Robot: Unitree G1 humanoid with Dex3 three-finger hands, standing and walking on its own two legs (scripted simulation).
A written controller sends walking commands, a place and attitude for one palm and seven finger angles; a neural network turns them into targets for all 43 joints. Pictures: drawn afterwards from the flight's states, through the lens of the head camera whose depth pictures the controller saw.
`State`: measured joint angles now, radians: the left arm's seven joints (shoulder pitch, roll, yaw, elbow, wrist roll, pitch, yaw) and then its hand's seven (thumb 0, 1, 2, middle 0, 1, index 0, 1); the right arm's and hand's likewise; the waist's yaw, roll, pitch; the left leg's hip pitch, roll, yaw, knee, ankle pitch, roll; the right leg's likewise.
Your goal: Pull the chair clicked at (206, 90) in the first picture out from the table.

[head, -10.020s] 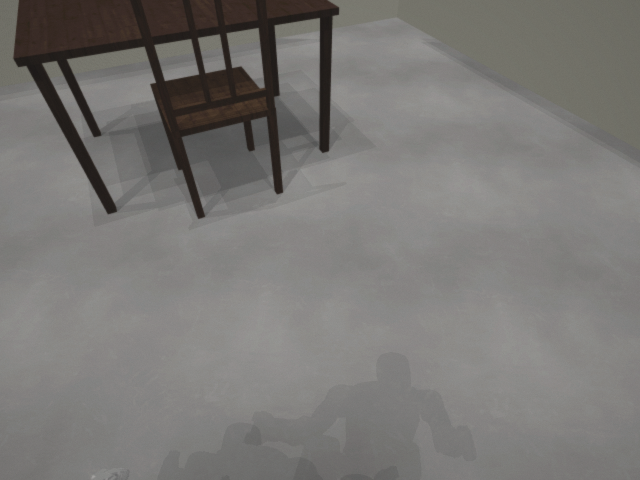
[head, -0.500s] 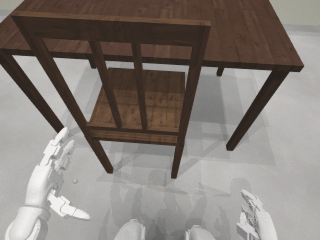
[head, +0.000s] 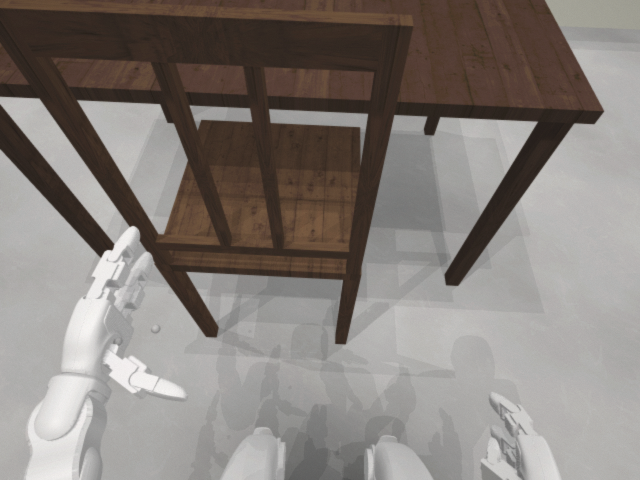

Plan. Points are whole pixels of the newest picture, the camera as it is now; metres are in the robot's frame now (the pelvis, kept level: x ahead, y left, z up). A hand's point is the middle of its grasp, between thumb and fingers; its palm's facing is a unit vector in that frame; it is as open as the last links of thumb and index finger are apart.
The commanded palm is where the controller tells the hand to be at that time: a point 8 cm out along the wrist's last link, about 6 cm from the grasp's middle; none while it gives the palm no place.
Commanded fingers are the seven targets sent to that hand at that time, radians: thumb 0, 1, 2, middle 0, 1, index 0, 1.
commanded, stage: aim the fingers beside a spindle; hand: left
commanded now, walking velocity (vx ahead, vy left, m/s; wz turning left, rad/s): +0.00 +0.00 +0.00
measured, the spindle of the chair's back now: (202, 174) +0.52 +0.19 +0.03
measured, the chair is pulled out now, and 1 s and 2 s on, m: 0.00 0.00 0.00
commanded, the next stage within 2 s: push the fingers through the gap in 1.50 s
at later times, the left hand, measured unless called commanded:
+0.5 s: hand (184, 299) +0.33 +0.18 +0.01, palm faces -0.05 -1.00 -0.03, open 16.9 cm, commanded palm +0.31 +0.24 +0.01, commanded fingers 0.00 -0.50 0.30 -0.06 -0.08 -0.06 -0.08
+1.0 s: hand (207, 274) +0.38 +0.17 -0.01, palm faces -0.04 -1.00 -0.04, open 16.9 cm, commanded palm +0.35 +0.23 +0.00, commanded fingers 0.00 -0.50 0.30 -0.06 -0.08 -0.06 -0.08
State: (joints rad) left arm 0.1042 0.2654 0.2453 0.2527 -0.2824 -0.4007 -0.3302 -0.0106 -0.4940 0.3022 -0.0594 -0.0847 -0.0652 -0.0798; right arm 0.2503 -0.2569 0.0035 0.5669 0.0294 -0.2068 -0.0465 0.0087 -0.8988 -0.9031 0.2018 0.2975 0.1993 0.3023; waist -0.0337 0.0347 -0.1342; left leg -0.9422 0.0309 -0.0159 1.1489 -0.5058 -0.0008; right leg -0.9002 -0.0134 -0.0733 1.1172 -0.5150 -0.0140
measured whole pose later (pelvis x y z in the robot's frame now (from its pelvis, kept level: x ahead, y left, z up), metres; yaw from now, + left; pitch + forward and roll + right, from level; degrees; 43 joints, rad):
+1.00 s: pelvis -0.01 +0.00 -0.03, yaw -1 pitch +23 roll -2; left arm -0.31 0.25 0.24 0.59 -0.18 -0.45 -0.21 -0.01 -0.49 0.30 -0.06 -0.08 -0.07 -0.08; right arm 0.24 -0.25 0.00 0.59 0.01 -0.09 -0.01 0.01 -0.90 -0.90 0.20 0.30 0.20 0.30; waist -0.07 0.03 -0.14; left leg -1.13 0.03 0.00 1.28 -0.54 0.01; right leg -1.10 -0.02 -0.05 1.25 -0.55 -0.01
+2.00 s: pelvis -0.01 +0.01 -0.03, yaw -1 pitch +23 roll -2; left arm -0.42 0.27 0.25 0.68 -0.16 -0.46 -0.20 -0.01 -0.50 0.30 -0.06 -0.08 -0.07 -0.08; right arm 0.24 -0.25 0.01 0.60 0.01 -0.06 0.00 0.00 -0.90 -0.90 0.20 0.30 0.20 0.30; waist -0.07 0.03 -0.15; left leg -1.16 0.03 0.00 1.29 -0.54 0.01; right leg -1.12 -0.01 -0.05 1.25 -0.54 0.00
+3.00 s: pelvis -0.01 +0.02 -0.04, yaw -3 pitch +27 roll -3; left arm -0.74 0.40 0.39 1.02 -0.10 -0.49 -0.22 -0.01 -0.49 0.30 -0.06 -0.08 -0.07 -0.08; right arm 0.30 -0.26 0.02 0.61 -0.03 0.05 0.03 0.00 -0.90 -0.90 0.20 0.30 0.20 0.30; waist -0.15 0.04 -0.14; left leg -1.24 0.05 0.00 1.32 -0.55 0.02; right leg -1.20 0.00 -0.04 1.26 -0.53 0.01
